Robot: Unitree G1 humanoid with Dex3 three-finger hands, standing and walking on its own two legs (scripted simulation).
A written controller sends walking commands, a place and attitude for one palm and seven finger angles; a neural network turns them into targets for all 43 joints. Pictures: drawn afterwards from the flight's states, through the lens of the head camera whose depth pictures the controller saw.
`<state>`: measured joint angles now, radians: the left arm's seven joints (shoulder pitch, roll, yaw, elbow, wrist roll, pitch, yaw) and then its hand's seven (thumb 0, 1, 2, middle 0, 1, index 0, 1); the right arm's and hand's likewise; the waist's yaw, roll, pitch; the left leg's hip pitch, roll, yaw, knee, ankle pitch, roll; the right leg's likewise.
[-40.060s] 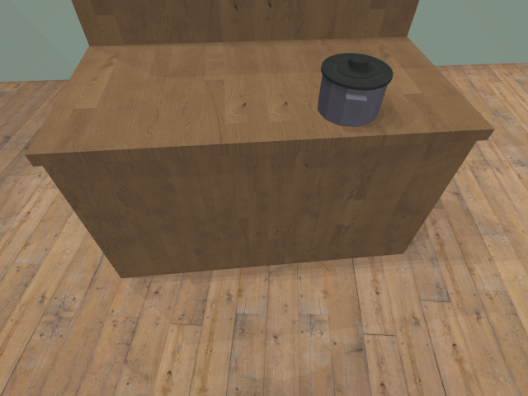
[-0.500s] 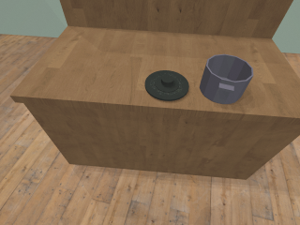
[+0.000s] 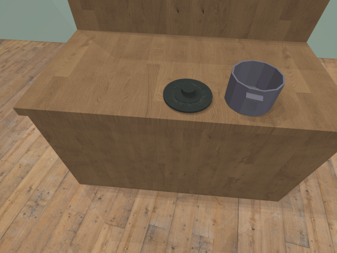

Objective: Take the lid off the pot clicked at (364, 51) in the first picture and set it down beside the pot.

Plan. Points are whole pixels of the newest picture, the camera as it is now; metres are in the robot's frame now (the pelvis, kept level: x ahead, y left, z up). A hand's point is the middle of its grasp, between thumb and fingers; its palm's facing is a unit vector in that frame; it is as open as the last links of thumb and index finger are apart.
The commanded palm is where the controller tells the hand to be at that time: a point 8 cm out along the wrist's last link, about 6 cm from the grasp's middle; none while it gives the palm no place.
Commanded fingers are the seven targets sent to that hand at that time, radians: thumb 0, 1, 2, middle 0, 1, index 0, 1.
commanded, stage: stand and wait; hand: left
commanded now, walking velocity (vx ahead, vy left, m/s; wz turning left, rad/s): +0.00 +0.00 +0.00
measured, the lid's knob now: (188, 89) +0.66 -0.04 -0.02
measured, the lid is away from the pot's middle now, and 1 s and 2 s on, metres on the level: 0.23 0.23 0.23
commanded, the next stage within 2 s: none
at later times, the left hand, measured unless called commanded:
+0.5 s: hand out of the picture -0.02 +0.15 -0.18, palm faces +0.05 -0.98 -0.18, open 7.4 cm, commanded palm none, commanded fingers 0.00 0.90 0.90 -0.20 -0.30 -0.20 -0.30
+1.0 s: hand out of the picture -0.03 +0.15 -0.18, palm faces +0.05 -0.98 -0.18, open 7.4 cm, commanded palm none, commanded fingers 0.00 0.90 0.90 -0.20 -0.30 -0.20 -0.30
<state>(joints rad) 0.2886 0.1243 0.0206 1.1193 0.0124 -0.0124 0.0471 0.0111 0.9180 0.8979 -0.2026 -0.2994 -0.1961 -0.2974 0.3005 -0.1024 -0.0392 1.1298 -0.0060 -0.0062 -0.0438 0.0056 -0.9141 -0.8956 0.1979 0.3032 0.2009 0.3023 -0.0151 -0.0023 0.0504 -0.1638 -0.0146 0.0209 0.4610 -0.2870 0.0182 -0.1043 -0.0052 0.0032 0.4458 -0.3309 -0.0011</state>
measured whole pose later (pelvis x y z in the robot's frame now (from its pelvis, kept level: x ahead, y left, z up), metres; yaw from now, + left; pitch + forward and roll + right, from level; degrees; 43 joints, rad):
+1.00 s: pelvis -0.01 -0.01 +0.00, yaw +1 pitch -1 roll +0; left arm 0.30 0.11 0.02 1.13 0.01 -0.02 0.05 0.01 0.91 0.90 -0.20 -0.30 -0.20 -0.30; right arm 0.30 -0.10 -0.04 1.14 -0.01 0.00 -0.05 0.00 -0.91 -0.90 0.20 0.30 0.20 0.30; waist -0.01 0.00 0.04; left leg -0.17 0.00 0.00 0.45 -0.26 0.00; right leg -0.11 0.01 -0.01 0.43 -0.31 -0.02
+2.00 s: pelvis -0.02 -0.01 +0.00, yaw +1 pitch -1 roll +0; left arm 0.30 0.12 0.02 1.13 0.01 -0.02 0.04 0.01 0.91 0.90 -0.20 -0.30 -0.20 -0.30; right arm 0.30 -0.10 -0.03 1.14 -0.01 -0.01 -0.05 0.00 -0.91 -0.90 0.20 0.30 0.20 0.30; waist -0.01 0.00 0.04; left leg -0.18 0.00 0.00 0.44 -0.24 0.00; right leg -0.11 0.01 -0.02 0.42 -0.29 -0.02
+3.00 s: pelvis -0.03 -0.02 +0.00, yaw +1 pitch -1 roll +0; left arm 0.31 0.11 0.02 1.13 0.01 -0.02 0.04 0.01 0.91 0.90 -0.20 -0.30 -0.20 -0.30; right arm 0.30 -0.10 -0.03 1.15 -0.01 0.00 -0.04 0.00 -0.91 -0.90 0.20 0.30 0.20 0.30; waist -0.01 0.00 0.04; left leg -0.19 0.02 -0.01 0.44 -0.23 -0.01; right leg -0.12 0.03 -0.03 0.42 -0.28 -0.03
